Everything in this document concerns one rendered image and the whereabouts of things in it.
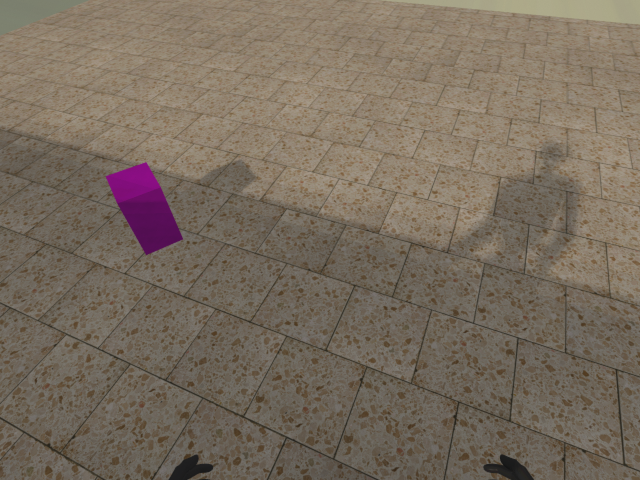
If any carton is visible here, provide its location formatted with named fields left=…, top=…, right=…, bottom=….
left=106, top=162, right=183, bottom=255

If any robot right hand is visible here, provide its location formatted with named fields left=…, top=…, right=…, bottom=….
left=483, top=454, right=534, bottom=480

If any robot left hand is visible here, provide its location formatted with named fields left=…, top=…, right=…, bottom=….
left=169, top=455, right=213, bottom=480

